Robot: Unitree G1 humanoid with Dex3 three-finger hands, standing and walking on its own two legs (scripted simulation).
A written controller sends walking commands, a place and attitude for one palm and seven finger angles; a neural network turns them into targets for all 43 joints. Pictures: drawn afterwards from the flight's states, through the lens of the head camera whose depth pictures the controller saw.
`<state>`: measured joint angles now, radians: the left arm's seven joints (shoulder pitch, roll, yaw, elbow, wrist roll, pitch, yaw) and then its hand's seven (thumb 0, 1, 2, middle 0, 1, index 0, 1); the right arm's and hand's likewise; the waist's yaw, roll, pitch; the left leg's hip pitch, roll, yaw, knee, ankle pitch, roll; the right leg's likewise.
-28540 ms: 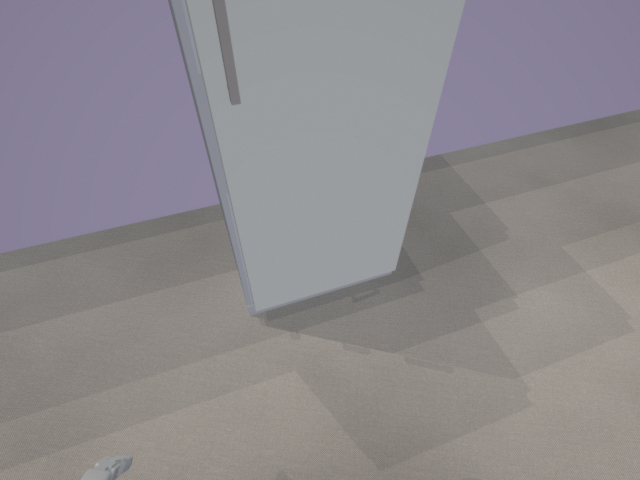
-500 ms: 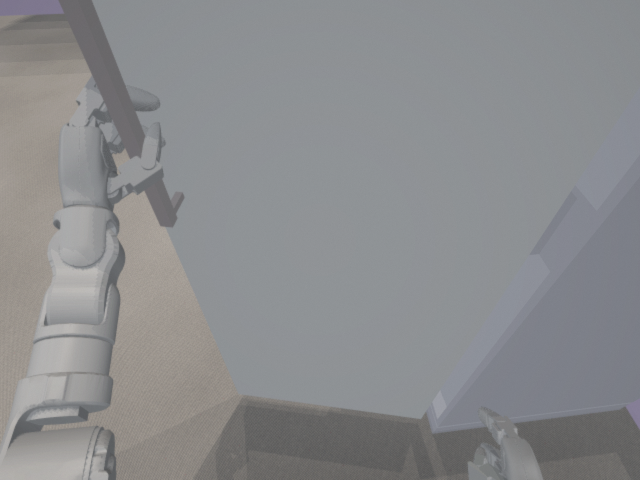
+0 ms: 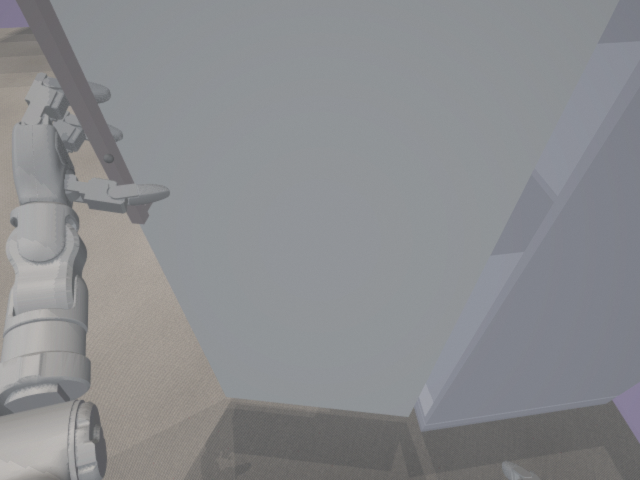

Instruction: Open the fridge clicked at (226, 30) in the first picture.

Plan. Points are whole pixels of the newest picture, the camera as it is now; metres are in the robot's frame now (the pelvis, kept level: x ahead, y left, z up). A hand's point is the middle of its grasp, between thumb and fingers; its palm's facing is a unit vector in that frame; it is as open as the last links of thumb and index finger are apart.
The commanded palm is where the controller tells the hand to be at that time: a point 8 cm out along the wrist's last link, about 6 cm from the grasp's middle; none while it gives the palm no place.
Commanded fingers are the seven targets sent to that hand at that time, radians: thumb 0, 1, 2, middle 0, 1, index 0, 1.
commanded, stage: loosen the grip on the handle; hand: left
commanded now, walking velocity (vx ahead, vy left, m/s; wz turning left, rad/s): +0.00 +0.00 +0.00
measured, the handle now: (104, 119) +0.43 +0.26 +0.25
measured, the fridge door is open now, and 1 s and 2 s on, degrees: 76 73 73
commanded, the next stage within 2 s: slip the hand off the handle in 0.22 s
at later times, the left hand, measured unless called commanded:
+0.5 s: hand (45, 146) +0.40 +0.31 +0.24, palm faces +0.38 -0.90 -0.22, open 14.7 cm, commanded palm +0.36 +0.34 +0.24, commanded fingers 0.00 -0.55 0.20 -0.25 -1.15 -0.25 -1.15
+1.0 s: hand (20, 148) +0.39 +0.34 +0.24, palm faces +0.30 -0.92 -0.24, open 14.7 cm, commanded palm +0.34 +0.37 +0.24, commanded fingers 0.00 -0.55 0.20 -0.25 -1.15 -0.25 -1.15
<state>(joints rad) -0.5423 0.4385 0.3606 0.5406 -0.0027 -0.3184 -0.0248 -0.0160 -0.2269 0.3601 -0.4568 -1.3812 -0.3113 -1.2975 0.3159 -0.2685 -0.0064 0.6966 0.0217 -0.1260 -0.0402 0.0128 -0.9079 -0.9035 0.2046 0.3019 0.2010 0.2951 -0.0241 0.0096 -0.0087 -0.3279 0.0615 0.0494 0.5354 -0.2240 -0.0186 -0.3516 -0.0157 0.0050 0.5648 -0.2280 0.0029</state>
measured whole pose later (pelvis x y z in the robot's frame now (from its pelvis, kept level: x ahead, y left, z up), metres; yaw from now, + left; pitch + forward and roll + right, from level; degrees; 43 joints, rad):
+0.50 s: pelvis +0.06 +0.01 +0.00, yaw +1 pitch +4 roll +0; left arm -0.41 0.48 0.48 0.30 -0.10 -0.17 -0.17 -0.01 -0.56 0.20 -0.31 -1.18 -0.26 -1.15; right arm 0.24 -0.24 0.00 0.65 0.02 -0.13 -0.07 0.01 -0.91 -0.90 0.20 0.30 0.20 0.30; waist 0.04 0.02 -0.06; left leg -0.34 0.05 0.02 0.58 -0.31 -0.02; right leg -0.34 -0.02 -0.01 0.57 -0.31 0.02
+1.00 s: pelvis +0.04 +0.03 +0.00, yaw +2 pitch +5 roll -1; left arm -0.46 0.55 0.48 0.39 -0.13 -0.16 -0.27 -0.01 -0.56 0.20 -0.26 -1.15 -0.26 -1.15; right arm 0.30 -0.25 0.03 0.66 0.02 -0.11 -0.10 0.01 -0.91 -0.90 0.21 0.30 0.20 0.30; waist 0.01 0.03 -0.07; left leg -0.39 0.03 0.01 0.63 -0.32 0.00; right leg -0.37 -0.04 -0.02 0.59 -0.30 0.04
